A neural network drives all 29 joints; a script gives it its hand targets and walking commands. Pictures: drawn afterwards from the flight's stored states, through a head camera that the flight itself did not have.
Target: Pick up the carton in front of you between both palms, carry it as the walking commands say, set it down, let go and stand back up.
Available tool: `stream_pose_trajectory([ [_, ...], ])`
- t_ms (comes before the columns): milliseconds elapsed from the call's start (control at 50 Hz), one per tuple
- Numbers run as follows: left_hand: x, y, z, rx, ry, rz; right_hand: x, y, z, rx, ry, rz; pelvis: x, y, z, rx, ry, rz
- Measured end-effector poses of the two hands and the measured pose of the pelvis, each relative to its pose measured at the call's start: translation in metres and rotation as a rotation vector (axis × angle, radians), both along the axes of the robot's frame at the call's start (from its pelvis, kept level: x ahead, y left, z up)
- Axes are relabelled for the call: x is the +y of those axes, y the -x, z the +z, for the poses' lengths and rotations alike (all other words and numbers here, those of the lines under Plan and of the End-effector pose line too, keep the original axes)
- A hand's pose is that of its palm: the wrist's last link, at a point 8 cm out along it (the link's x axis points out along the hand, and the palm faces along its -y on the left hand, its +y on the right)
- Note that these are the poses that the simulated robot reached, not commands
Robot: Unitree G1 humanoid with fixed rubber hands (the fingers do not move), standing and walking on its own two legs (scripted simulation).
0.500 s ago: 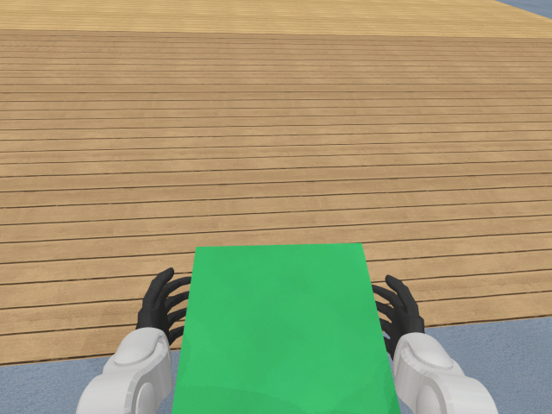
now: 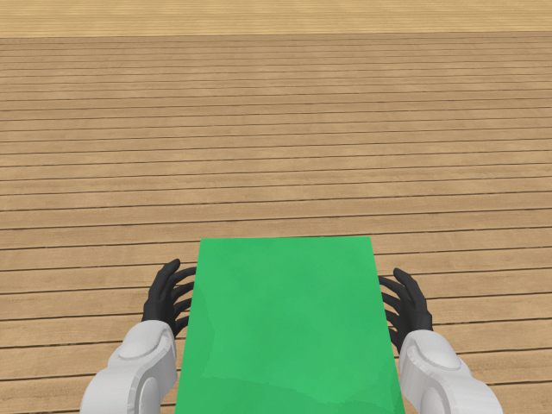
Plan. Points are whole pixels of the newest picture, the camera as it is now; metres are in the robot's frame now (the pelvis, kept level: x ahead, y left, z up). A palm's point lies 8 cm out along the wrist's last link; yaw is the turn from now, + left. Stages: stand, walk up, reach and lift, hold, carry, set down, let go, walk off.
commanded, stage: carry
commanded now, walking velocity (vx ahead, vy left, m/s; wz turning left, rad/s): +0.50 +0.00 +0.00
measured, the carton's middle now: (286, 347) +0.24 +0.00 +0.03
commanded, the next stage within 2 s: none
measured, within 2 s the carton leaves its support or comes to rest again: neither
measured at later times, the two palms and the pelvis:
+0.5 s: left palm (197, 115) +0.68 +0.18 +0.14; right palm (344, 120) +0.67 -0.13 +0.14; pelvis +0.33 +0.03 +0.00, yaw +0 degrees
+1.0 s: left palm (223, 52) +1.02 +0.17 +0.16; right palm (333, 55) +1.01 -0.14 +0.16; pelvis +0.68 +0.03 +0.02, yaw -1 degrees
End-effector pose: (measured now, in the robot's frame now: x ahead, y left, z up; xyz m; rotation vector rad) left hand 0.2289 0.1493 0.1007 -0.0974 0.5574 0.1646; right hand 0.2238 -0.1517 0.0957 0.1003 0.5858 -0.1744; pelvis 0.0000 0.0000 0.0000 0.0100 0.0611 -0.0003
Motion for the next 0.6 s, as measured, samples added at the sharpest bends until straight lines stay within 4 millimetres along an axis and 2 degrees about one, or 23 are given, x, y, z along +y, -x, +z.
stream_pose_trajectory([
  [80, 0.016, -0.082, -0.007, -0.065, 0.015, -0.003, 0.013, -0.079, 0.0, -0.067, 0.033, -0.031, 0.017, -0.065, -0.022, -0.017, 0.013, -0.02],
  [120, 0.024, -0.126, -0.012, -0.065, 0.007, -0.008, 0.019, -0.119, -0.002, -0.066, 0.046, -0.046, 0.025, -0.091, -0.028, -0.018, -0.004, -0.02],
  [200, 0.03, -0.203, -0.006, -0.029, 0.012, -0.018, 0.025, -0.183, 0.003, -0.032, 0.025, -0.074, 0.036, -0.129, -0.017, -0.002, 0.006, -0.028],
  [300, 0.032, -0.288, 0.016, -0.051, 0.043, 0.011, 0.026, -0.263, 0.025, -0.06, 0.014, -0.103, 0.043, -0.185, -0.002, 0.02, 0.014, -0.025],
  [380, 0.036, -0.353, 0.032, -0.075, 0.029, 0.039, 0.029, -0.334, 0.04, -0.086, 0.009, -0.088, 0.041, -0.236, 0.003, 0.031, 0.014, -0.018],
  [460, 0.037, -0.419, 0.039, -0.084, 0.025, 0.061, 0.028, -0.406, 0.045, -0.095, 0.004, -0.074, 0.034, -0.294, 0.001, 0.037, 0.011, -0.005],
  [520, 0.032, -0.468, 0.035, -0.084, 0.026, 0.077, 0.024, -0.46, 0.04, -0.096, -0.007, -0.063, 0.024, -0.343, -0.006, 0.039, 0.012, 0.006],
  [600, 0.026, -0.524, 0.021, -0.052, 0.026, 0.106, 0.018, -0.53, 0.018, -0.063, -0.014, -0.031, 0.009, -0.404, -0.014, 0.027, 0.029, 0.015],
])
